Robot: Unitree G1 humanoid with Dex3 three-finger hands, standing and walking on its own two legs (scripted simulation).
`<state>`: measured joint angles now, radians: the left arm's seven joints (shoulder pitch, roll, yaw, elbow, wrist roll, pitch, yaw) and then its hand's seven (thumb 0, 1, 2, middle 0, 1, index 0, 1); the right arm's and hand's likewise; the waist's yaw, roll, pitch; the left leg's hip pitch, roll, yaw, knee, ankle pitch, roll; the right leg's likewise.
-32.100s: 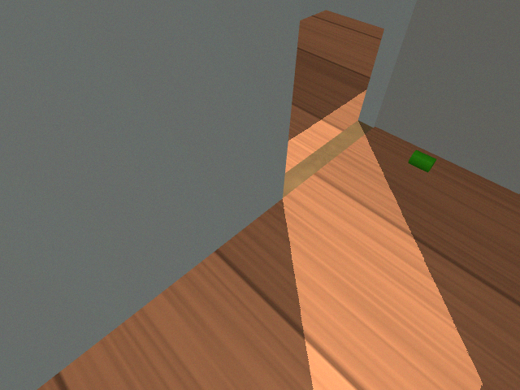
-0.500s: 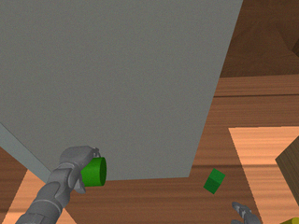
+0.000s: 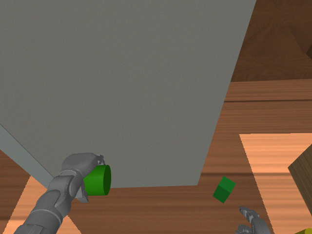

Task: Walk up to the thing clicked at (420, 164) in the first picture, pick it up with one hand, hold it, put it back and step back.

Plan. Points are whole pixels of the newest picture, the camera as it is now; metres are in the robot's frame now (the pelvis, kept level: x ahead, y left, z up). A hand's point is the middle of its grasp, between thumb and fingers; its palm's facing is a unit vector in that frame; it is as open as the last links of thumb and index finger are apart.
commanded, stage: hold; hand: left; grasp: from above
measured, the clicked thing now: (87, 180) +0.29 +0.22 -0.06
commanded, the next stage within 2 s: crouch in 0.28 s
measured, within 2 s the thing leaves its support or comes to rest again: neither
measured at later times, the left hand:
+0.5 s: hand (85, 176) +0.29 +0.22 -0.04, palm faces -0.47 -0.07 -0.88, open 11.1 cm
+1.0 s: hand (97, 192) +0.31 +0.24 -0.22, palm faces -0.44 +0.03 -0.90, open 11.2 cm
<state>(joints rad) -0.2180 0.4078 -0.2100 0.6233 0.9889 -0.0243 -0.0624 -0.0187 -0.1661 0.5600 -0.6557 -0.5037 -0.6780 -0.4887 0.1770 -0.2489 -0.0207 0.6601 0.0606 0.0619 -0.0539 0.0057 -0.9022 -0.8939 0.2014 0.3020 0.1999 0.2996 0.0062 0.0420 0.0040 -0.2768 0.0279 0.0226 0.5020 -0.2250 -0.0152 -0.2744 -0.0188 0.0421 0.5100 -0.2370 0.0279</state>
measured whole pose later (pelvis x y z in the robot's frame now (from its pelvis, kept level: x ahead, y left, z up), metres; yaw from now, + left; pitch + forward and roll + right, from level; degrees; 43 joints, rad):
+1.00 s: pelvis -0.02 +0.01 -0.10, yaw +1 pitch +21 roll -2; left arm -0.46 0.38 -0.11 1.10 1.21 -0.09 0.38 -0.02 -0.15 0.55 -0.61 -0.59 -0.63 -0.57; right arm 0.22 -0.28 -0.09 0.72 -0.02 0.04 0.00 0.00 -0.90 -0.89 0.20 0.30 0.20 0.30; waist -0.08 0.01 -0.15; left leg -1.08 0.04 -0.03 1.19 -0.48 -0.01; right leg -1.04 0.00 0.02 1.16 -0.48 0.04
